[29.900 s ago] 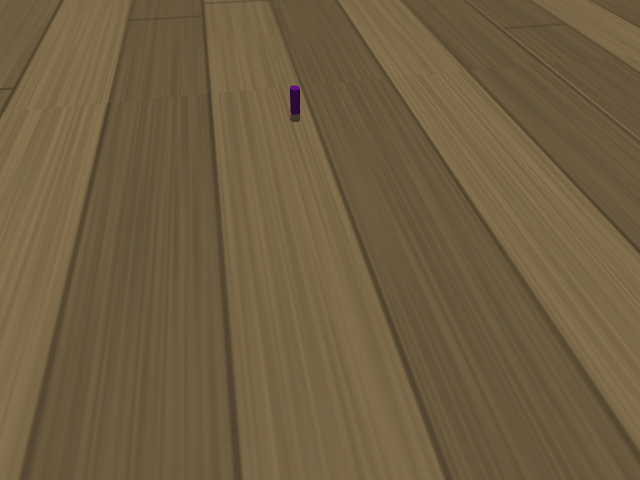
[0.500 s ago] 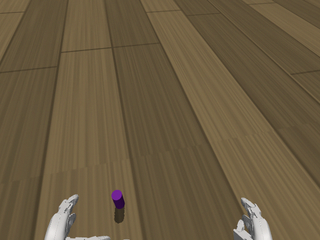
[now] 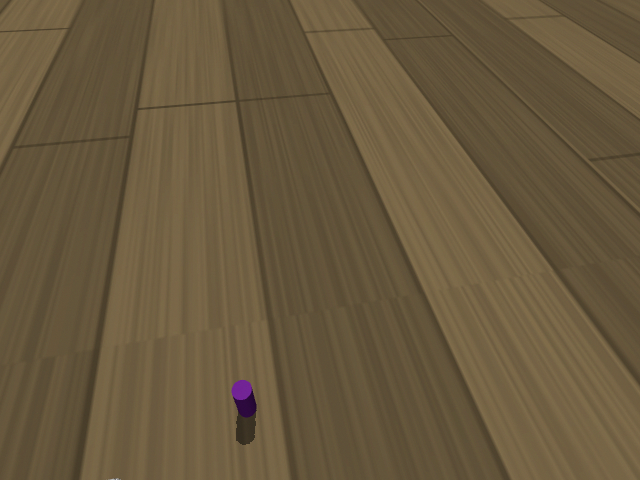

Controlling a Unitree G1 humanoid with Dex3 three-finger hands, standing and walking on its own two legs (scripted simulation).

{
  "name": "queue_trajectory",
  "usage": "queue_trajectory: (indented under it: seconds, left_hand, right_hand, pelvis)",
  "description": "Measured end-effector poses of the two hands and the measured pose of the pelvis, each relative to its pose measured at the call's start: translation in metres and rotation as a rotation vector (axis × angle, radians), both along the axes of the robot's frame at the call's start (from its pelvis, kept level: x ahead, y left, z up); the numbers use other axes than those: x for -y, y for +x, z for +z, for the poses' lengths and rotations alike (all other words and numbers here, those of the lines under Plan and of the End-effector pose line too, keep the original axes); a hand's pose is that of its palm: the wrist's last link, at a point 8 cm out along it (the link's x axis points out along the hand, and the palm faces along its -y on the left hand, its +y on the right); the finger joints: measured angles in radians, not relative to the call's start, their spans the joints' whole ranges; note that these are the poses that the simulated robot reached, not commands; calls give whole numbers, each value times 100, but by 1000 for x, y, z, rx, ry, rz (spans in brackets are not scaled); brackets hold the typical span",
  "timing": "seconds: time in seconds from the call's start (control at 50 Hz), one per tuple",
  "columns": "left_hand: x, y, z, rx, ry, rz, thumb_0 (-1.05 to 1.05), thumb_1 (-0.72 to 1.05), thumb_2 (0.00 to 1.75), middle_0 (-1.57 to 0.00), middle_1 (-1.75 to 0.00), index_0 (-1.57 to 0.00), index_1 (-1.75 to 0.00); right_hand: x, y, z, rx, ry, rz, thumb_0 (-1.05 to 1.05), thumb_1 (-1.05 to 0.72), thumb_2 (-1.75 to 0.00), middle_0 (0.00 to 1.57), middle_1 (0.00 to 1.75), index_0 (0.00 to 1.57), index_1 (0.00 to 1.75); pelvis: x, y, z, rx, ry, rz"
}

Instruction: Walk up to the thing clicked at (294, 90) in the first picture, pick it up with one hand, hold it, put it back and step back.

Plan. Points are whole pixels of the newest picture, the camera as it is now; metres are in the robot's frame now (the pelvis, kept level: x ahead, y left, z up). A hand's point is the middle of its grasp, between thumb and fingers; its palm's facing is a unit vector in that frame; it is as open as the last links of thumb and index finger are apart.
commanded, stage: stand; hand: left
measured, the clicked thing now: (244, 399) +0.44 +0.20 -0.68
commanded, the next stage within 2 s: step back in 1.76 s
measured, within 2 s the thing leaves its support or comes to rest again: neither
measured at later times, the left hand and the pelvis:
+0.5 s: hand out of the picture +0.03 +0.25 -0.13, palm faces -0.01 -0.93 -0.36, open 7.4 cm; pelvis -0.01 +0.00 +0.02, yaw +0 degrees
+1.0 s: hand out of the picture +0.07 +0.24 -0.13, palm faces -0.03 -0.94 -0.33, open 7.4 cm; pelvis +0.00 +0.00 +0.03, yaw +0 degrees
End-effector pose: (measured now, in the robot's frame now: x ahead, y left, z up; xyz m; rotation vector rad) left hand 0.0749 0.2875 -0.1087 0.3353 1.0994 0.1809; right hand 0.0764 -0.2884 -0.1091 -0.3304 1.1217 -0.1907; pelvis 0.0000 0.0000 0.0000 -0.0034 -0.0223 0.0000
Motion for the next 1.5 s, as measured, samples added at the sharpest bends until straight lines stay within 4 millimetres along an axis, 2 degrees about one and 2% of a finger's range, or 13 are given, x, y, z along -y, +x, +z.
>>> queue_trajectory:
  seconds: [0.12, 0.28, 0.6, 0.82, 1.14, 1.5]
  left_hand:
    - [-3, -20, 2, -68, -9, 36, 1, 90, 89, -20, -29, -20, -30]
    - [-2, -36, 8, -124, -13, 54, 0, 90, 89, -20, -30, -20, -30]
    - [-5, -47, 14, -168, 5, 70, 0, 90, 89, -20, -30, -20, -30]
    - [-1, -35, 10, -179, -10, 63, 0, 90, 89, -20, -30, -20, -30]
    - [-3, -3, 15, -136, -17, 46, 0, 90, 89, -20, -30, -20, -30]
    - [-6, 0, 15, -154, -11, 50, 0, 90, 89, -20, -29, -20, -30]
  right_hand:
    - [-9, -13, 2, -51, 24, -12, 1, -90, -90, 20, 30, 20, 30]
    - [-18, -17, 2, -67, 59, -15, 0, -90, -90, 20, 30, 20, 30]
    - [2, -34, 5, -124, 42, -45, 0, -90, -90, 20, 30, 20, 30]
    - [6, -39, 7, -161, 29, -60, 0, -90, -90, 20, 30, 20, 30]
    - [0, -13, 11, -112, 32, -53, 0, -90, -90, 20, 30, 20, 30]
    - [4, -5, 12, -115, 24, -55, 0, -90, -90, 20, 30, 20, 30]
  pelvis:
    - [-3, -2, 11, 23, -1, 1]
    - [-4, -8, 20, 43, 5, -1]
    - [2, -14, 25, 46, 3, 3]
    - [3, -7, 26, 35, 1, -1]
    - [-1, 4, 28, 34, 4, -10]
    - [-1, 11, 28, 26, 5, -12]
